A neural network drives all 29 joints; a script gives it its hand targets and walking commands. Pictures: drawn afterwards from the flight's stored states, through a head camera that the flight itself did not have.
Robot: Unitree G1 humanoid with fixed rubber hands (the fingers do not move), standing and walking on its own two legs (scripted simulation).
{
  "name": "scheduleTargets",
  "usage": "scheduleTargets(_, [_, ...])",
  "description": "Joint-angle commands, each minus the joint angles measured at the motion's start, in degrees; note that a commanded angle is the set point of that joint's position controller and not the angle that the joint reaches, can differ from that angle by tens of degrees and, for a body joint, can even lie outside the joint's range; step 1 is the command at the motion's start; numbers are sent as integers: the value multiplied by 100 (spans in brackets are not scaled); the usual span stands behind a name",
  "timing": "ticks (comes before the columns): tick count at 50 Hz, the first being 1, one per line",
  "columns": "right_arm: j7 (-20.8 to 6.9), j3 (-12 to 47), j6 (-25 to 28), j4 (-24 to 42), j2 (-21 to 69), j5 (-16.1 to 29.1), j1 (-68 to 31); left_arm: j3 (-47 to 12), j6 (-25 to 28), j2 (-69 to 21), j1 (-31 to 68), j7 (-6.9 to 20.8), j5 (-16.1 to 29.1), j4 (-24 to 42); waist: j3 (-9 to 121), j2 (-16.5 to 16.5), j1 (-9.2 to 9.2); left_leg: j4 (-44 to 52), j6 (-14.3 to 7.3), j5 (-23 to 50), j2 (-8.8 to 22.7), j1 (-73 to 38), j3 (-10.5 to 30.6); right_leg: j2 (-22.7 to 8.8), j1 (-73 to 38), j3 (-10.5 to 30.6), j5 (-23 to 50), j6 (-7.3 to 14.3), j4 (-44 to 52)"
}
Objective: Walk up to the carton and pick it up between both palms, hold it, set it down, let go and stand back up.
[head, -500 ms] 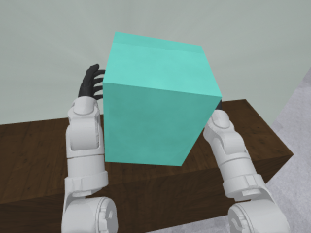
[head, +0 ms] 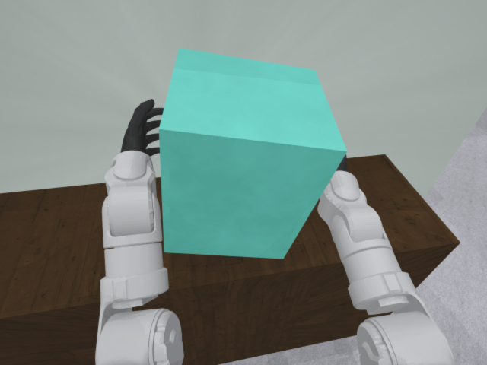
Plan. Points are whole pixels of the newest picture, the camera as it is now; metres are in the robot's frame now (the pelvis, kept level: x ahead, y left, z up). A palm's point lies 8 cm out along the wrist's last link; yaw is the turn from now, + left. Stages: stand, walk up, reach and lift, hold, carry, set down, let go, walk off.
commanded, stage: hold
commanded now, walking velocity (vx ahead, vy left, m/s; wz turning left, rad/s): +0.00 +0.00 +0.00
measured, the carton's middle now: (236, 164) +0.37 +0.02 +0.16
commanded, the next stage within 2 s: none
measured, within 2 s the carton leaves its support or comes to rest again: neither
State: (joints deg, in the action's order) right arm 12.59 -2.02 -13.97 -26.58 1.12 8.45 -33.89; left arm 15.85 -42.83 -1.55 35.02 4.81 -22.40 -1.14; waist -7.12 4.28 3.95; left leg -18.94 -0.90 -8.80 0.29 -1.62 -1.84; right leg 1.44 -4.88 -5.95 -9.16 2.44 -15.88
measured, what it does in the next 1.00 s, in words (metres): stands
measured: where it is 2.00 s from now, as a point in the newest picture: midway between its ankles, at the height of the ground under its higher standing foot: outside the picture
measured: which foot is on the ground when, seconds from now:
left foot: down 0.00-1.00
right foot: down 0.00-1.00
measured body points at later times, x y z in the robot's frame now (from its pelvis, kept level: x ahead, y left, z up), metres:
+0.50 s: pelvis +0.00 +0.00 +0.00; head -0.04 +0.03 +0.45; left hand +0.37 +0.16 +0.20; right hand +0.37 -0.14 +0.17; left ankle +0.04 +0.11 -0.75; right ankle +0.02 -0.09 -0.75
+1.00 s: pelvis +0.00 +0.00 +0.00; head -0.04 +0.03 +0.45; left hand +0.37 +0.16 +0.20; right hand +0.37 -0.14 +0.17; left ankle +0.04 +0.11 -0.75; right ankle +0.02 -0.09 -0.75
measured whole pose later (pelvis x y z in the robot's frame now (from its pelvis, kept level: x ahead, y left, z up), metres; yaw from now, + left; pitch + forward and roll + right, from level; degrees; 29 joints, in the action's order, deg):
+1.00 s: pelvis +0.00 +0.00 +0.00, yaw +0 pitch -12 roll +0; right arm 12.5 -2.2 -14.4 -26.8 0.9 8.5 -34.5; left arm 16.3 -43.2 -1.9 35.4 4.9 -22.8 -1.5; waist -7.6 4.3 4.0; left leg -18.7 -0.9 -8.4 0.4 -1.7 -2.1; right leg 1.5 -4.9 -6.0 -8.9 2.6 -15.8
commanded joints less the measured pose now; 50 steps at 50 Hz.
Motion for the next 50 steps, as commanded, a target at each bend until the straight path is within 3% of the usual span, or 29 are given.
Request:
scheduleTargets(1, [-505, 2138, 370, 1768, 2579, 348, -4336, -2323, 96, -2797, 2624, 646, 839, 222, 2247, -494, 86, 115, -5, 1306, -61, -557, -104, 24, -207, -35, 1196, -414, 177])
scheduleTargets(5, [-472, 2226, 345, 1880, 2582, 471, -4238, -2507, 75, -2806, 2602, 636, 877, 469, 2249, -583, 171, 54, 78, 1506, -64, -681, -86, 33, -248, -29, 1288, -392, 166])
scheduleTargets(9, [-520, 2125, 294, 1764, 2528, 362, -4311, -2305, 35, -2749, 2534, 640, 760, 172, 1946, -513, 17, 231, -13, 995, -29, -475, -119, 15, -44, -31, 741, -369, 243])
scheduleTargets(11, [-552, 2065, 307, 1724, 2475, 335, -4265, -2356, 24, -2787, 2540, 629, 786, 230, 1993, -536, 52, 264, -4, 959, 3, -539, -126, 44, -1, -64, 644, -344, 226])
scheduleTargets(15, [-530, 2117, 304, 1767, 2567, 389, -4246, -2396, 49, -2833, 2586, 656, 859, 291, 2136, -530, 118, 166, 18, 1276, -33, -574, -106, 49, -136, -18, 1046, -367, 208])
scheduleTargets(19, [-543, 2117, 335, 1921, 2488, 397, -4423, -2370, 20, -2850, 2504, 627, 830, 204, 2134, -506, 73, 169, 10, 1245, -20, -559, -113, 71, -119, -50, 850, -330, 253])
scheduleTargets(23, [-574, 1977, 307, 1653, 2534, 309, -4339, -2340, 28, -2792, 2698, 623, 808, 203, 2114, -528, 100, 271, -28, 873, -20, -487, -144, 10, -29, -17, 595, -343, 257])
scheduleTargets(32, [-579, 1929, 341, 1573, 2509, 247, -4343, -2264, 20, -2800, 2657, 635, 784, 58, 2068, -525, 103, 276, -32, 867, -13, -424, -128, 18, -117, -45, 628, -354, 238])
scheduleTargets(35, [-574, 1980, 353, 1605, 2516, 290, -4515, -2118, 19, -2723, 2656, 643, 726, -100, 1998, -454, -7, 254, -69, 915, -37, -427, -153, 4, -61, -24, 669, -364, 253])
scheduleTargets(38, [-594, 1919, 346, 1541, 2577, 239, -4467, -2130, 25, -2769, 2759, 644, 756, -26, 1984, -462, 26, 332, -100, 713, -26, -347, -164, 3, -72, -24, 509, -358, 273])
scheduleTargets(39, [-599, 1837, 355, 1446, 2558, 206, -4389, -2234, 49, -2803, 2824, 647, 806, 39, 2012, -535, 115, 322, -54, 715, -14, -373, -168, -13, -13, -7, 491, -346, 262])
scheduleTargets(40, [-610, 1905, 383, 1570, 2559, 232, -4438, -2225, 55, -2815, 2788, 640, 804, 100, 2130, -527, 60, 268, -43, 947, -22, -451, -155, 25, -60, -40, 646, -342, 252])
scheduleTargets(43, [-544, 2077, 393, 1780, 2563, 337, -4468, -2342, 85, -2789, 2726, 635, 884, 197, 2380, -493, 134, 104, -16, 1236, -74, -657, -127, 16, -179, -18, 1115, -410, 200])
scheduleTargets(46, [-536, 2003, 321, 1474, 2575, 263, -4397, -2073, 51, -2645, 2699, 662, 679, -46, 1898, -461, 0, 310, -96, 696, -73, -303, -178, -51, -160, -10, 662, -427, 257])
scheduleTargets(50, [-561, 1985, 404, 1776, 2587, 272, -4556, -2251, 57, -2806, 2740, 650, 809, 112, 2336, -503, 55, 222, -67, 923, -51, -462, -161, 9, -154, -27, 760, -382, 221])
